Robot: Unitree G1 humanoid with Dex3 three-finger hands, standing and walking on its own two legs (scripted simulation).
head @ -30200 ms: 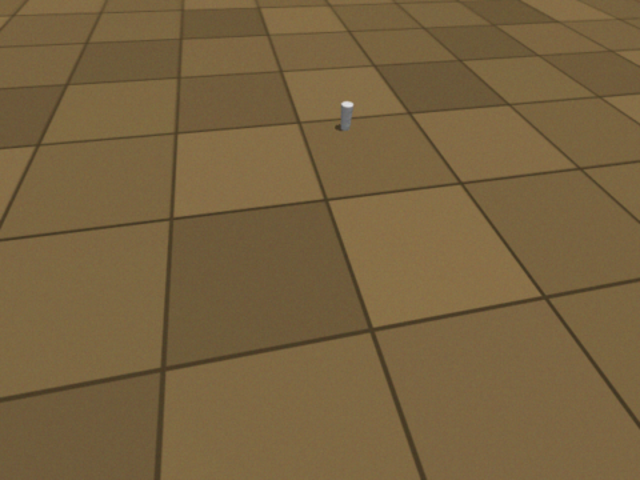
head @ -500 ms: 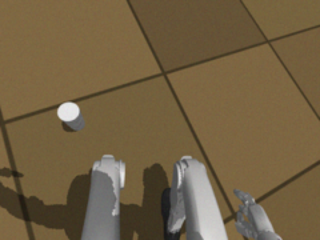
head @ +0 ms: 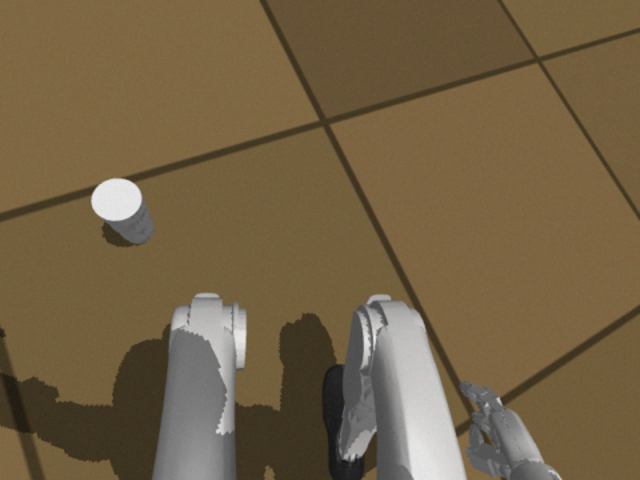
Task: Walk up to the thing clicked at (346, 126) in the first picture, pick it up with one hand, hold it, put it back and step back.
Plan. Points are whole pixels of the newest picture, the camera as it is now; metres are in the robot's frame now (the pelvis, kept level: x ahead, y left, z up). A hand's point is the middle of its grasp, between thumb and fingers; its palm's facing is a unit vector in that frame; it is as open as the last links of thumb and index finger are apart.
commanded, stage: go down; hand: left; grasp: from the side
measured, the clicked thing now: (129, 216) +0.49 +0.30 -0.30
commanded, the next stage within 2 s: approach in 0.72 s
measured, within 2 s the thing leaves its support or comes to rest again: neither
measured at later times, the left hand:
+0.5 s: hand out of the picture +0.35 +0.49 +0.01, palm faces +0.43 -0.90 -0.08, open 17.7 cm
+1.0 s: hand out of the picture +0.35 +0.49 -0.02, palm faces +0.45 -0.89 -0.03, open 17.6 cm
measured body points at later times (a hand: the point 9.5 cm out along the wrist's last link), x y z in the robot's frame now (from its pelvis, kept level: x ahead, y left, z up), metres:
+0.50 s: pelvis +0.00 +0.00 -0.02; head +0.21 +0.10 +0.37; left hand +0.32 +0.54 +0.01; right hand +0.15 -0.27 -0.11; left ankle +0.08 +0.12 -0.35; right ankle +0.11 -0.12 -0.35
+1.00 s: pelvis +0.00 +0.01 -0.04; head +0.20 +0.11 +0.35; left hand +0.32 +0.54 -0.02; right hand +0.16 -0.27 -0.12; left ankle +0.08 +0.12 -0.35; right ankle +0.11 -0.12 -0.35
